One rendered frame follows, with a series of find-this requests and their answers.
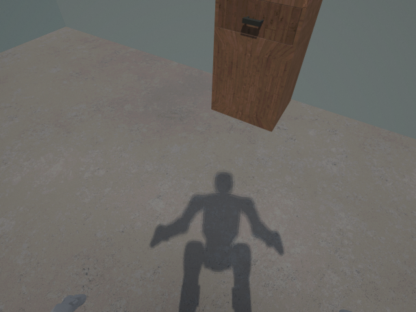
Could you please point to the cabinet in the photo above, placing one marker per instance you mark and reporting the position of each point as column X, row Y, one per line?
column 253, row 77

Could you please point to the robot left hand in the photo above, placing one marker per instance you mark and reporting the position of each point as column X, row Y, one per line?
column 70, row 303

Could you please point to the drawer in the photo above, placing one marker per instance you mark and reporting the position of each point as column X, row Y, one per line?
column 280, row 21

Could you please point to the handle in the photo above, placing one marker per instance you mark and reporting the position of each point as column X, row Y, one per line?
column 251, row 21

